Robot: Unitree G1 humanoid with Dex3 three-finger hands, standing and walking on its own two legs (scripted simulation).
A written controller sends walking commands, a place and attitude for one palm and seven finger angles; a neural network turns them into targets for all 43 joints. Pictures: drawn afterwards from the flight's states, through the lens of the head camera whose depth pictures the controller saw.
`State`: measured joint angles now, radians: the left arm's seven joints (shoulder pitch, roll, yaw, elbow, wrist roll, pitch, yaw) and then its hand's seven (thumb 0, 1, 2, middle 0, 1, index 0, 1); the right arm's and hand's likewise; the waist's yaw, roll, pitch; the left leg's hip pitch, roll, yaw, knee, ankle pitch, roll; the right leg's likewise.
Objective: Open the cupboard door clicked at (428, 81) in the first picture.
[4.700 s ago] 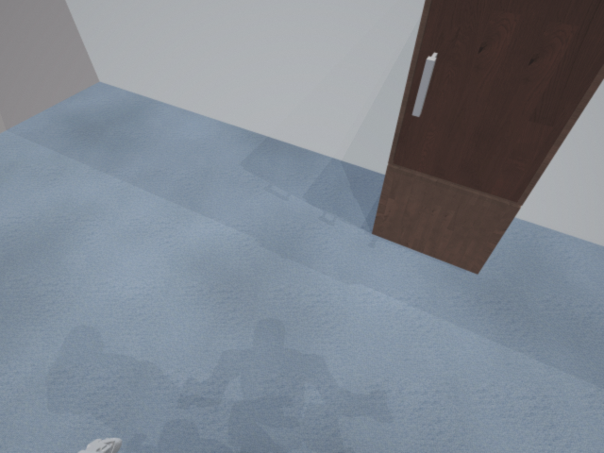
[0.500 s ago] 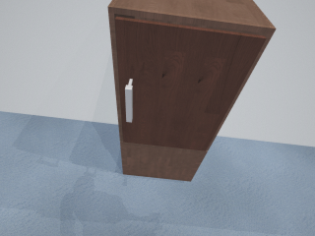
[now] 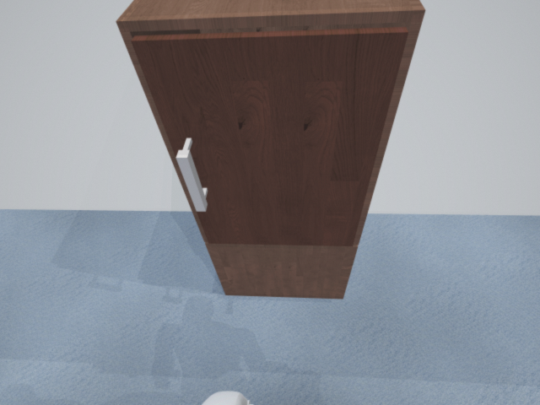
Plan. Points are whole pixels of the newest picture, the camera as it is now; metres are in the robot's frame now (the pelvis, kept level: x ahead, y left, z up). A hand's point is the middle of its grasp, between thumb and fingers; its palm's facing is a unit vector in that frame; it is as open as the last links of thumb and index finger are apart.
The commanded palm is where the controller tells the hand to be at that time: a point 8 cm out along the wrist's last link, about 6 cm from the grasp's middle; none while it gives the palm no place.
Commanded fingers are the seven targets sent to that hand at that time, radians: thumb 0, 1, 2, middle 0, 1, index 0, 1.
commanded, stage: come to a stop and stand still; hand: left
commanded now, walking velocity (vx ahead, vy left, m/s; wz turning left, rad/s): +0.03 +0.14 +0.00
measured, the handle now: (195, 176) +0.55 +0.20 -0.02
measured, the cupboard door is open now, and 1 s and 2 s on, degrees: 0 0 0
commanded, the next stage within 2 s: look again from close up in 0.64 s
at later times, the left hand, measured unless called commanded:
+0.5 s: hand out of the picture -0.02 +0.23 -0.17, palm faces +0.04 -0.98 -0.20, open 7.4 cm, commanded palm none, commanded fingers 0.00 0.90 0.90 -0.20 -0.30 -0.20 -0.30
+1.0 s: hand out of the picture -0.02 +0.24 -0.16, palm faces +0.01 -0.97 -0.24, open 7.4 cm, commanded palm none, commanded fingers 0.00 0.90 0.90 -0.20 -0.30 -0.20 -0.30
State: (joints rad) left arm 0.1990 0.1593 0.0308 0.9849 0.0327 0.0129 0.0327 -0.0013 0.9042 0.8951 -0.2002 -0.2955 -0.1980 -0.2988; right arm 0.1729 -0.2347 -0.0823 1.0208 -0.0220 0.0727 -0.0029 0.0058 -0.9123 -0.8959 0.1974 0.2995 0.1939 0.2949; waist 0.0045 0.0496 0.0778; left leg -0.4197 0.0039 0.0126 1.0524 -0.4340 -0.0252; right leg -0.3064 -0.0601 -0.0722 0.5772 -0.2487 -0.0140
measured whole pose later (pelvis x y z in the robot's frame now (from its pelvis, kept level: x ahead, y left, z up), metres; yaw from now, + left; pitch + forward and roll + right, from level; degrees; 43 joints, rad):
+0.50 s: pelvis -0.02 +0.05 +0.01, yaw +0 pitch +0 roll +0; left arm 0.27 0.17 0.01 1.12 0.02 0.01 0.03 0.00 0.91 0.90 -0.20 -0.30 -0.20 -0.30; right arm 0.26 -0.15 -0.02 1.09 -0.01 0.00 -0.03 0.01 -0.93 -0.90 0.20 0.30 0.20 0.30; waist 0.02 -0.01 0.03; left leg -0.15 0.00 0.06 0.46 -0.31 0.02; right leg -0.23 -0.05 -0.03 0.48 -0.24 0.03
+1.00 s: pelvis -0.02 +0.06 +0.00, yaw +0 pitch -2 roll +1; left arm 0.28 0.15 -0.02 1.12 0.02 -0.01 0.04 0.00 0.91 0.90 -0.20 -0.30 -0.20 -0.30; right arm 0.33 -0.16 0.01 1.05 -0.02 -0.02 -0.02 0.02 -0.92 -0.90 0.20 0.30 0.20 0.30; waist 0.00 0.04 0.02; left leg -0.16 -0.02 0.07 0.50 -0.32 0.03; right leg -0.24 -0.07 -0.02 0.53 -0.26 0.04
